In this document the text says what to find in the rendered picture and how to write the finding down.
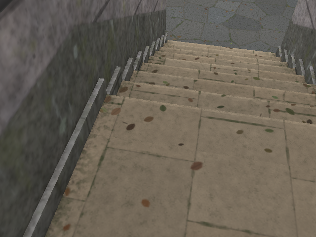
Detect stairs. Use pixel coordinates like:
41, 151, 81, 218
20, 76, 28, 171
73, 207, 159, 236
117, 40, 316, 124

